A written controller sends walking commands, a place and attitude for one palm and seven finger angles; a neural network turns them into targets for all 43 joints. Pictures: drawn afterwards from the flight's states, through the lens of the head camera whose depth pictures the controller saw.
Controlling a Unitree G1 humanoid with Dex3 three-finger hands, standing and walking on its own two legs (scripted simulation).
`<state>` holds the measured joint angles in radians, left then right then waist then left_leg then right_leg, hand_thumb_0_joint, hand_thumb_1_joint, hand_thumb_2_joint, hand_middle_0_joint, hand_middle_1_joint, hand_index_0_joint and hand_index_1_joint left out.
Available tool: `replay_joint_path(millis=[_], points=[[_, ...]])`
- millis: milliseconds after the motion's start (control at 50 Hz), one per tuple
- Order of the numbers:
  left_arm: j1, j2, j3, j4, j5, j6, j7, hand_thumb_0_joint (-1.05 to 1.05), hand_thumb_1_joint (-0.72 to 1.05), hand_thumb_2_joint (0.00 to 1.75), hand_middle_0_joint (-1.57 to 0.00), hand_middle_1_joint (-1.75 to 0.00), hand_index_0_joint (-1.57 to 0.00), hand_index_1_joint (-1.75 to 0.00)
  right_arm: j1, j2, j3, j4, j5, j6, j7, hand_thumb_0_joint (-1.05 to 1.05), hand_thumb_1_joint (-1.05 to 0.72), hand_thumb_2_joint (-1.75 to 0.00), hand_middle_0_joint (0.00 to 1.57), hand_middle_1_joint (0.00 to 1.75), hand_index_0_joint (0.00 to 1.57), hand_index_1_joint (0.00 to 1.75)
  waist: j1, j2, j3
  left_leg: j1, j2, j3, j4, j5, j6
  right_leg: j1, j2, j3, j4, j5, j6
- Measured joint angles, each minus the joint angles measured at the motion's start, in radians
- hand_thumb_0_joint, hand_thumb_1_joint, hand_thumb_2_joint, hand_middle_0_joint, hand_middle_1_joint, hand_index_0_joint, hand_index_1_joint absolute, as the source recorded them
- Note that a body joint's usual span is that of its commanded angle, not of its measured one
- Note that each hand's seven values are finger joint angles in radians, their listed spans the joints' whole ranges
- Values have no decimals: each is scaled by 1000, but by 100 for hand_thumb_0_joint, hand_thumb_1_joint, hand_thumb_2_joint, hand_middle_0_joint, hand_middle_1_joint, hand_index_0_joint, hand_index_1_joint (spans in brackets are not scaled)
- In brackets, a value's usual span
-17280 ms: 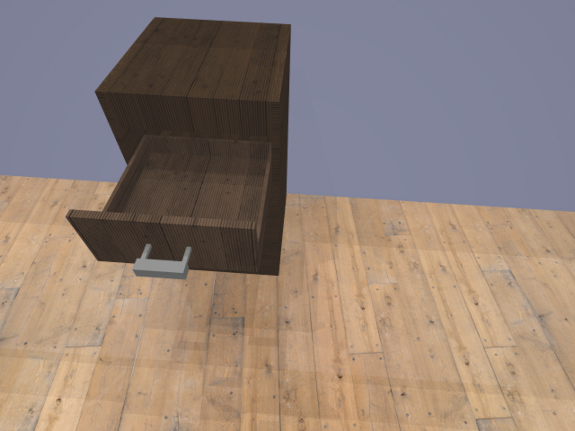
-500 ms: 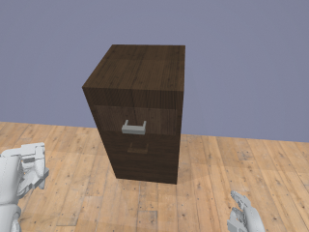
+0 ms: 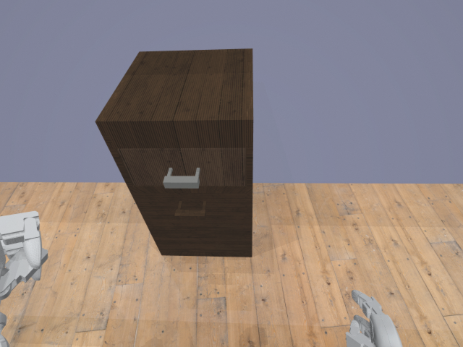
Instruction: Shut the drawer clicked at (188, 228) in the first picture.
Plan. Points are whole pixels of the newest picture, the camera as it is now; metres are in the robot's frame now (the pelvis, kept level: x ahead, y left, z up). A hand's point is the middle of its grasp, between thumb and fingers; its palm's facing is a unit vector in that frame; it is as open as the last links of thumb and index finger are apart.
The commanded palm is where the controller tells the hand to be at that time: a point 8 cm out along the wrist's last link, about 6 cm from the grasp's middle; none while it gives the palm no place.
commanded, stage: step back with the hand held close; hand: left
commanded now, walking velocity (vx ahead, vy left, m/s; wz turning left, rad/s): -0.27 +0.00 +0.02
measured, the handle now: (182, 176) +0.63 +0.20 -0.16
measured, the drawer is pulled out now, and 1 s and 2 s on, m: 0.00 0.00 0.00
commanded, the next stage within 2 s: stop stepping back and stand still in 1.30 s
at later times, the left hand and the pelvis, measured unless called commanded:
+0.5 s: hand out of the picture +0.13 +0.27 +0.15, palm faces +0.37 -0.79 -0.48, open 3.2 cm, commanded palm +0.07 +0.31 +0.18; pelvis -0.06 +0.03 -0.01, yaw +0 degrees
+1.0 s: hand out of the picture +0.11 +0.28 +0.16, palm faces +0.35 -0.78 -0.52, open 3.2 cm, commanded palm +0.03 +0.32 +0.18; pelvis -0.09 +0.04 -0.02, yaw +2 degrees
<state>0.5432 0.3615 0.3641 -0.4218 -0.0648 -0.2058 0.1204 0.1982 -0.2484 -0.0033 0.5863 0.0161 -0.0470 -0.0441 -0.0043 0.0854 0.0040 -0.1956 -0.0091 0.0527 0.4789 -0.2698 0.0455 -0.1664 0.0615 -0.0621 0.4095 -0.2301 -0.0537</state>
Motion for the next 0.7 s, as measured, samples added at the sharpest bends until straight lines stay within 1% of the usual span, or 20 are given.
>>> replay_joint_path(millis=[80,140,220,280,360,440,500,600,700], points=[[63,-10,-44,-11,7,10,-9,1,89,90,-140,-160,-140,-160,-5,-13,-22,-9,3,29,-2,1,-91,-90,20,30,20,30,-18,-12,16,-24,-13,15,-17,20,11,-41,-14,13,17,5,10],[107,12,-57,-60,10,16,-9,1,89,90,-140,-160,-140,-160,6,-14,-30,-18,5,42,-10,1,-91,-90,20,30,20,30,-19,-31,22,-43,-20,17,-11,25,17,-65,-22,14,34,5,15],[124,60,-23,-126,9,5,4,1,88,90,-140,-160,-140,-160,16,-6,-30,-27,4,46,-24,1,-91,-90,20,30,20,30,-7,-52,20,-64,-28,14,4,29,23,-87,-31,10,56,3,20],[113,74,8,-139,8,-8,13,1,88,90,-140,-160,-140,-160,7,2,-27,-30,1,42,-27,1,-91,-90,20,30,20,30,0,-54,11,-76,-33,15,13,35,29,-99,-37,9,67,8,25],[91,55,16,-117,10,-16,18,1,89,90,-140,-160,-140,-160,-13,14,-19,-36,-1,32,-24,1,-91,-90,20,30,20,30,5,-47,1,-93,-38,21,23,46,38,-118,-43,12,81,19,32],[80,24,-3,-87,24,-14,18,1,89,90,-140,-160,-140,-160,-21,23,-6,-47,-1,21,-20,1,-91,-90,20,30,20,30,8,-41,-1,-118,-39,24,43,54,47,-142,-46,13,97,30,37],[77,13,-13,-86,39,-14,19,1,89,90,-140,-160,-140,-160,-14,29,3,-53,-5,12,-20,1,-91,-90,20,30,20,30,12,-47,6,-140,-37,22,62,56,50,-159,-45,10,109,34,40],[64,16,-10,-130,56,-21,22,1,89,90,-140,-160,-140,-160,12,30,11,-53,-13,0,-21,1,-90,-90,20,30,20,30,11,-65,24,-173,-33,8,97,56,51,-179,-31,14,126,38,44],[52,33,21,-167,63,-48,27,1,89,90,-140,-160,-140,-160,25,23,4,-43,-18,-8,-19,1,-90,-90,20,30,20,30,5,-75,39,-202,-29,5,129,53,51,-201,-23,17,147,42,36]])
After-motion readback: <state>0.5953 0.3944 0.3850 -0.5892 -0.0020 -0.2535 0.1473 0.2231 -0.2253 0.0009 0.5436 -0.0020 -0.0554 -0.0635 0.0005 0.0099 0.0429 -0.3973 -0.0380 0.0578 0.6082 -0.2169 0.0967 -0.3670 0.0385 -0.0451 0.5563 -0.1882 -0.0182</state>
